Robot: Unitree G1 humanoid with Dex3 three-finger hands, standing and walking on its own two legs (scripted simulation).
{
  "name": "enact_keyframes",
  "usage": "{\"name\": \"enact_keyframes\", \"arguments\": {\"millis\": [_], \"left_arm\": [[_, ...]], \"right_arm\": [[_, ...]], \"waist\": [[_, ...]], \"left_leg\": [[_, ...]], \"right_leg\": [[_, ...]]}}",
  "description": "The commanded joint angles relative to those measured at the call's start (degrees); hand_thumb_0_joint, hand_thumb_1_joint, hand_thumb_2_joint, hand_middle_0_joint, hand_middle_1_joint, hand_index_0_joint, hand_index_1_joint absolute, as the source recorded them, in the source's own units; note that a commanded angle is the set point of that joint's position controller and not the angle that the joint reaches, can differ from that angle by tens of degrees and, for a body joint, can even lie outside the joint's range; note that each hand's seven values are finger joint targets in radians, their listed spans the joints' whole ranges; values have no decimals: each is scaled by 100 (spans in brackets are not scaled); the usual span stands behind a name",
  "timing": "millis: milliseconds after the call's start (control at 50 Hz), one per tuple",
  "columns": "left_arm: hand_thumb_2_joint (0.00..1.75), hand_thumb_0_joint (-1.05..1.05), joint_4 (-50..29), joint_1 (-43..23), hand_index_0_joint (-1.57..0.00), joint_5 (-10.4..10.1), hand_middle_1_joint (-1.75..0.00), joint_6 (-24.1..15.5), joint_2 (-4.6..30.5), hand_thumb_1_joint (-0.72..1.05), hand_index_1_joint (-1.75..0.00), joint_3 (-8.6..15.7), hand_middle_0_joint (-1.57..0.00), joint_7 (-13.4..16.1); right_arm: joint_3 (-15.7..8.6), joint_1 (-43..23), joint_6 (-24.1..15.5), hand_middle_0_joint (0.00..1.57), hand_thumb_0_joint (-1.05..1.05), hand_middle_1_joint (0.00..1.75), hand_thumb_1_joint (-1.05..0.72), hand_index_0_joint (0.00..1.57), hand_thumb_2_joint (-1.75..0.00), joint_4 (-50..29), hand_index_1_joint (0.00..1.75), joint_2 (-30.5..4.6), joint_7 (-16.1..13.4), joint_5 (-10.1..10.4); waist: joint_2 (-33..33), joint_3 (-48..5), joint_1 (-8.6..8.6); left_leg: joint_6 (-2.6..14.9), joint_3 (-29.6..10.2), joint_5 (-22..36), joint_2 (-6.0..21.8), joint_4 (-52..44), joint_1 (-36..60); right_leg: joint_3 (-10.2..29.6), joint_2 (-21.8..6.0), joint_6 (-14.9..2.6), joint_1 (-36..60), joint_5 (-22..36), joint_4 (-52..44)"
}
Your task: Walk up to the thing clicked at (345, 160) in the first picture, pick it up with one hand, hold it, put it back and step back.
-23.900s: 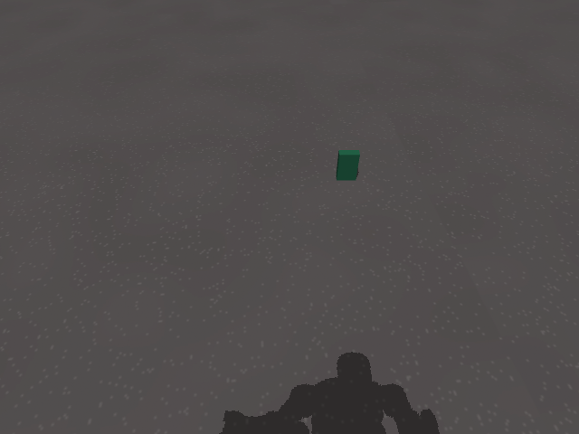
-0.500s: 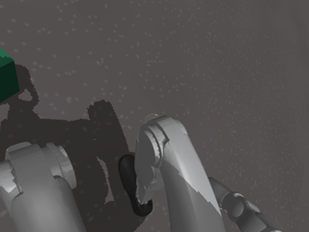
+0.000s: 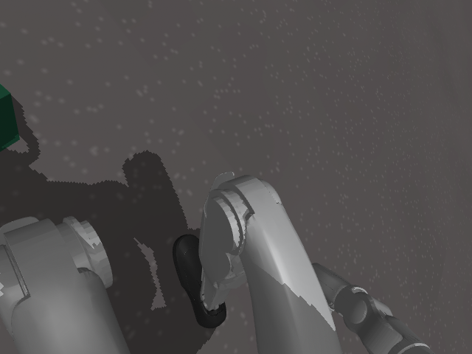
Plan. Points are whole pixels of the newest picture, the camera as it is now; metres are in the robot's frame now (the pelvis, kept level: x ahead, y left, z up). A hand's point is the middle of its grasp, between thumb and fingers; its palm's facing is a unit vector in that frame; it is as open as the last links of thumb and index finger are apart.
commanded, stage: open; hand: left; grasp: from the side
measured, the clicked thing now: out of the picture +0.46 +0.24 -0.21
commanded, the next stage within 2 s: withdraw in 0.30 s
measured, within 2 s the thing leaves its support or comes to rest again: neither
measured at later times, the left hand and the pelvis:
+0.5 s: hand out of the picture +0.45 +0.28 -0.17, palm faces +0.33 -0.94 +0.01, open 14.8 cm; pelvis +0.00 +0.00 +0.00, yaw -1 degrees
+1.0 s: hand out of the picture +0.45 +0.35 -0.06, palm faces +0.31 -0.94 -0.15, open 17.5 cm; pelvis +0.00 +0.00 +0.02, yaw +3 degrees
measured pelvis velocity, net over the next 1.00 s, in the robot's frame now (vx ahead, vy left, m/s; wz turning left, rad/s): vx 0.00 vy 0.00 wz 0.05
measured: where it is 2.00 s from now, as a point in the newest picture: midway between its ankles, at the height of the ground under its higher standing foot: (145, 333)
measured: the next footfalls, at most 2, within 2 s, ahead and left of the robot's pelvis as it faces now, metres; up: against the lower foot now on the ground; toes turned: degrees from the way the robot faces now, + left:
none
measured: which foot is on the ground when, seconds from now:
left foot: down 0.00-1.00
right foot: down 0.00-1.00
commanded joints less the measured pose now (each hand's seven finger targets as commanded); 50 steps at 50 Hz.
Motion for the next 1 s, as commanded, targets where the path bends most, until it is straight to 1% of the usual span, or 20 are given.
{"name": "enact_keyframes", "arguments": {"millis": [0,100,140,260,320,440,460,540,620,660,680,760,780,800,840,880,900,920,960,980], "left_arm": [[57,0,-906,-1539,-97,7,-84,-505,718,-1,-81,-49,-95,-58],[37,0,-661,-1476,-64,24,-52,-438,703,-23,-51,-32,-63,-56],[32,0,-654,-1336,-59,14,-47,-409,716,-27,-46,14,-59,-51],[23,0,-702,-1533,-47,9,-34,-423,692,-36,-33,-77,-46,-80],[17,0,-715,-1523,-40,-21,-27,-449,662,-38,-26,-68,-40,-73],[11,0,-673,-1546,-18,86,-11,-474,711,-39,-11,-88,-18,-61],[11,0,-767,-1530,-16,109,-10,-484,766,-39,-10,-81,-16,-63],[5,0,-1605,-1572,-11,106,-4,-441,1388,-44,-3,344,-11,-115],[1,0,-2409,-1354,-9,62,0,-101,1563,-48,0,710,-9,-180],[0,0,-2604,-1339,-9,58,0,185,1300,-51,0,522,-9,-307],[1,0,-2712,-1307,-9,47,0,346,1306,-52,0,561,-9,-379],[0,0,-2561,-1148,-9,31,0,1068,639,-56,0,-14,-9,-780],[0,0,-2271,-1162,-9,-27,0,1233,279,-56,0,-278,-8,-895],[0,0,-2131,-1090,-8,-90,-1,1371,197,-57,0,-264,-7,-965],[0,0,-2459,-1571,-7,-174,0,1498,690,-61,0,90,-5,-1032],[2,0,-2237,-1737,-5,-237,0,1612,476,-53,0,-6,-5,-1130],[4,0,-2660,-1852,-8,669,-3,1918,1516,-52,-3,197,-9,-849],[5,0,-2687,-1777,-8,650,-5,2136,1468,-54,-5,423,-9,-729],[7,0,-2475,-1511,-7,683,-5,2463,1010,-55,-6,230,-9,-665],[7,0,-2592,-1357,-8,724,-6,2611,944,-56,-6,296,-9,-627]], "right_arm": [[-616,405,42,20,0,30,-92,20,-89,44,30,-2013,-96,-73],[-605,383,71,20,0,30,-91,20,-90,7,30,-2043,-105,-63],[-598,360,74,20,0,30,-92,20,-90,-31,30,-2027,-98,-59],[-625,263,49,20,0,30,-92,20,-90,-90,30,-2057,-84,-52],[-596,356,20,20,0,30,-92,20,-90,-51,30,-2028,-83,-58],[-639,292,29,20,0,30,-89,20,-90,-14,30,-2084,-89,-57],[-623,329,37,20,0,30,-89,20,-90,-16,30,-2076,-90,-62],[-676,383,103,20,0,30,-90,20,-90,-31,30,-2036,-108,-31],[-923,661,213,20,0,30,-91,20,-90,-63,30,-1997,-124,73],[-1079,689,254,20,0,30,-92,20,-90,-134,30,-1978,-146,193],[-1168,827,282,20,0,30,-91,20,-90,-111,30,-1970,-182,244],[-1397,1066,338,20,0,30,-90,20,-90,-93,30,-1778,-255,520],[-1400,1173,358,20,0,30,-90,20,-90,-16,30,-1734,-263,583],[-1442,1223,354,20,0,30,-89,20,-89,-76,30,-1734,-280,658],[-1509,1305,376,20,0,30,-88,20,-89,-89,30,-1739,-325,755],[-1519,1318,370,20,0,30,-84,20,-89,-166,30,-1669,-310,819],[-1811,1470,456,20,0,30,-92,20,-92,-78,30,-1512,-331,969],[-1931,1549,547,20,0,30,-97,20,-92,-194,30,-1522,-337,1039],[-2054,1608,660,20,0,30,-96,20,-92,-284,30,-1458,-338,1152],[-2136,1660,688,20,0,30,-97,20,-92,-260,30,-1441,-356,1186]], "waist": [[3283,-3440,-779],[3164,-3226,-816],[3171,-3269,-709],[3138,-3076,-797],[3048,-3330,-821],[3301,-3040,-817],[3399,-3109,-788],[3906,-3593,-466],[4323,-4313,-243],[4397,-4373,-233],[4328,-4447,-214],[3779,-4014,-271],[3503,-3771,-405],[3195,-3699,-412],[3129,-3854,-282],[3056,-3830,-352],[3718,-4798,208],[3939,-5111,215],[3870,-5002,256],[3906,-4988,352]], "left_leg": [[115,742,1115,383,-1720,2419],[135,725,892,372,-1771,2229],[112,718,930,377,-1824,2324],[140,706,561,368,-1843,2153],[157,700,804,359,-1738,2233],[84,610,730,398,-1916,2397],[70,599,851,401,-1951,2474],[40,706,1077,429,-1983,2782],[5,820,1482,455,-2149,3169],[4,861,1468,451,-2258,3187],[17,896,1556,450,-2263,3131],[137,1014,1163,405,-2336,2455],[178,1000,927,392,-2349,2235],[223,986,821,377,-2346,2114],[279,1016,692,349,-2343,2051],[304,995,475,326,-2373,1931],[236,1169,729,318,-2729,2737],[197,1156,804,362,-2890,2966],[194,1194,542,349,-3097,2890],[179,1243,615,331,-3166,2946]], "right_leg": [[-664,211,-486,1832,1463,-945],[-704,208,-493,1698,1282,-993],[-717,220,-513,1690,1256,-986],[-746,231,-513,1520,993,-1019],[-719,244,-487,1707,1231,-1020],[-779,207,-526,1378,1101,-933],[-780,203,-528,1472,1186,-910],[-675,184,-544,1615,1284,-851],[-509,132,-584,1797,1508,-874],[-460,103,-613,1584,1481,-874],[-418,94,-604,1670,1587,-928],[-315,67,-611,1296,1346,-1095],[-335,60,-599,1166,1163,-1144],[-353,68,-589,1112,1081,-1206],[-311,46,-585,1115,968,-1249],[-318,31,-595,1000,779,-1234],[-149,-37,-659,1118,740,-1371],[-114,-49,-673,1107,728,-1353],[-66,-62,-684,940,513,-1426],[-34,-89,-698,894,572,-1441]]}}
